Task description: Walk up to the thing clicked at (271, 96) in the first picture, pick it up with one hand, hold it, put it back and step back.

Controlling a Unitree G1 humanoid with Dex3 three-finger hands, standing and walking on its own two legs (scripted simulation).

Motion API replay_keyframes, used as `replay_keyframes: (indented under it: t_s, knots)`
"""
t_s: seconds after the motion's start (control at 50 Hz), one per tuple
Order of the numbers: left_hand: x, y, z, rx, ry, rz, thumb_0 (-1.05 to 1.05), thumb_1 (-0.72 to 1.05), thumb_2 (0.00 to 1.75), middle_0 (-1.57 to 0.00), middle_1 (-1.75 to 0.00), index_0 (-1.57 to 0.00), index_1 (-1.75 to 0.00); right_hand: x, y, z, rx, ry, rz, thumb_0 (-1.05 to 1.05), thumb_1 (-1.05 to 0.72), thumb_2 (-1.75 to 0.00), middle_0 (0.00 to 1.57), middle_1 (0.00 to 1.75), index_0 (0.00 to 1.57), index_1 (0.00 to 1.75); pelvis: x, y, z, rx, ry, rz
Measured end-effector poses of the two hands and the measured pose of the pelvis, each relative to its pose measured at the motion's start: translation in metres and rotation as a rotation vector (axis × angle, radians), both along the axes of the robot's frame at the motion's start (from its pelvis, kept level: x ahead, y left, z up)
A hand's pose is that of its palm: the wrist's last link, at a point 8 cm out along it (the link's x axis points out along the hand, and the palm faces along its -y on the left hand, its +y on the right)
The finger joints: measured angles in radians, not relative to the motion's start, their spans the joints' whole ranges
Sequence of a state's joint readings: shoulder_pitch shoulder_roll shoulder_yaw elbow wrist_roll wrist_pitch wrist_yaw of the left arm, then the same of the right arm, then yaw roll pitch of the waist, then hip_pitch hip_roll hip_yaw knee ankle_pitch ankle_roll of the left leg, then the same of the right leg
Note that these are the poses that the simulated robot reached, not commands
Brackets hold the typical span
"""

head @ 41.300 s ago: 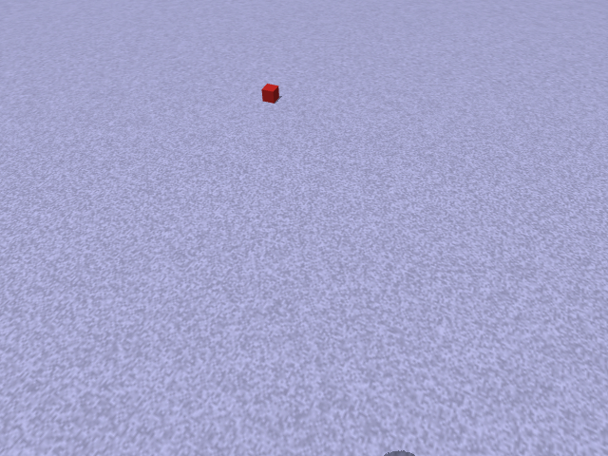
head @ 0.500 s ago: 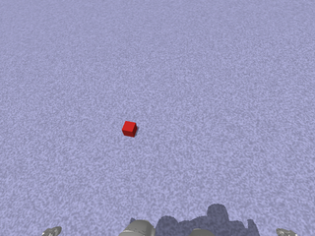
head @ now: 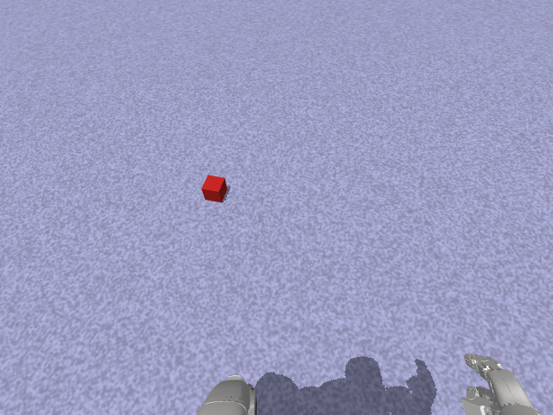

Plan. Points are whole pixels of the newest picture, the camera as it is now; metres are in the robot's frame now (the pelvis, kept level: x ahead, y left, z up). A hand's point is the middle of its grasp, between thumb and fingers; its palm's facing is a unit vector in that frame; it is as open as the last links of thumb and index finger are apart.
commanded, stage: step back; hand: left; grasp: from above
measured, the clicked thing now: (214, 188) +1.03 +0.32 -0.71
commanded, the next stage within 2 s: stand in 1.10 s
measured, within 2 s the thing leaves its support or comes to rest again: neither
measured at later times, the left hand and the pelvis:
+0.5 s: hand out of the picture +0.01 +0.30 -0.13, palm faces +0.05 -0.92 -0.39, open 7.4 cm; pelvis -0.03 +0.01 +0.02, yaw +4 degrees
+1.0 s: hand out of the picture +0.10 +0.29 -0.14, palm faces +0.10 -0.92 -0.38, open 7.4 cm; pelvis +0.02 +0.02 +0.01, yaw +4 degrees
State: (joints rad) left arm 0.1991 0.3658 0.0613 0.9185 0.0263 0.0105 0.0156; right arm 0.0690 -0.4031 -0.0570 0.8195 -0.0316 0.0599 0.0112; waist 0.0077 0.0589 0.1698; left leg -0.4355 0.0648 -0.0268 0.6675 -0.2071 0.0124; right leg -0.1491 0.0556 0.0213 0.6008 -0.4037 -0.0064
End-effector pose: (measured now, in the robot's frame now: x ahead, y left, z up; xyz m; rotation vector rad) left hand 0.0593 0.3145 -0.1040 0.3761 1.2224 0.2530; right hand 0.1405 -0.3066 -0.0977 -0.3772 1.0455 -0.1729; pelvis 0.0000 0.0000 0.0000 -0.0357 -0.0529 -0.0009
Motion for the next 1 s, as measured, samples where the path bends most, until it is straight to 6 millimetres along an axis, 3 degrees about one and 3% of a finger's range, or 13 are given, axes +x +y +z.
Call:
replay_keyframes:
  t_s: [0.06,0.12,0.22,0.3,0.42,0.54,0.66,0.78,1.0]
  knots:
    - [-0.035,-0.008,0.010,0.003,0.019,0.018,0.00,0.91,0.90,-0.21,-0.30,-0.20,-0.30,-0.029,-0.004,-0.004,0.023,0.040,-0.025,0.00,-0.90,-0.90,0.20,0.30,0.20,0.30,-0.010,-0.006,0.006,0.028,0.000,-0.013]
    - [-0.057,-0.008,0.021,0.019,0.032,0.049,0.00,0.91,0.90,-0.21,-0.30,-0.20,-0.30,-0.058,-0.007,-0.007,0.046,0.084,-0.047,0.00,-0.90,-0.90,0.20,0.30,0.20,0.30,-0.017,-0.006,0.013,0.058,0.002,-0.008]
    - [-0.067,0.004,0.029,0.040,-0.020,0.069,0.01,0.90,0.90,-0.21,-0.30,-0.20,-0.30,-0.102,-0.006,-0.017,0.039,0.194,-0.035,0.01,-0.90,-0.90,0.20,0.30,0.20,0.30,-0.029,-0.002,0.012,0.044,0.010,0.049]
    - [-0.070,0.021,0.023,0.036,-0.064,0.091,0.00,0.90,0.90,-0.21,-0.30,-0.20,-0.30,-0.117,0.005,-0.019,0.027,0.252,0.001,0.01,-0.90,-0.90,0.20,0.30,0.20,0.30,-0.036,0.007,0.007,0.038,0.011,0.098]
    - [-0.071,0.030,0.011,-0.002,-0.014,0.082,0.00,0.91,0.90,-0.21,-0.30,-0.20,-0.30,-0.113,0.022,-0.004,0.031,0.158,-0.014,0.01,-0.90,-0.90,0.20,0.30,0.20,0.30,-0.037,0.017,0.011,0.058,0.002,0.079]
    - [-0.048,0.021,0.013,-0.034,-0.038,0.043,0.00,0.91,0.90,-0.21,-0.30,-0.20,-0.30,-0.106,0.012,0.010,0.009,0.132,-0.025,0.01,-0.90,-0.90,0.21,0.30,0.21,0.30,-0.027,0.010,0.017,0.054,0.009,0.070]
    - [-0.023,0.001,0.009,-0.014,-0.066,0.042,0.00,0.91,0.90,-0.21,-0.30,-0.20,-0.30,-0.084,-0.011,-0.008,0.005,0.144,-0.042,0.01,-0.90,-0.90,0.20,0.30,0.20,0.30,-0.011,-0.005,0.006,0.029,-0.002,0.066]
    - [-0.007,-0.015,0.014,-0.025,-0.086,0.055,0.00,0.91,0.90,-0.21,-0.30,-0.20,-0.30,-0.055,-0.002,-0.016,0.034,0.160,-0.020,0.01,-0.90,-0.90,0.20,0.30,0.20,0.30,0.003,-0.007,0.009,0.040,0.011,0.073]
    - [0.029,0.017,0.007,-0.034,-0.105,0.080,0.00,0.91,0.90,-0.21,-0.30,-0.20,-0.30,-0.034,0.031,-0.013,0.028,0.181,-0.005,0.00,-0.90,-0.90,0.20,0.30,0.20,0.30,0.020,0.018,0.008,0.051,0.022,0.079]
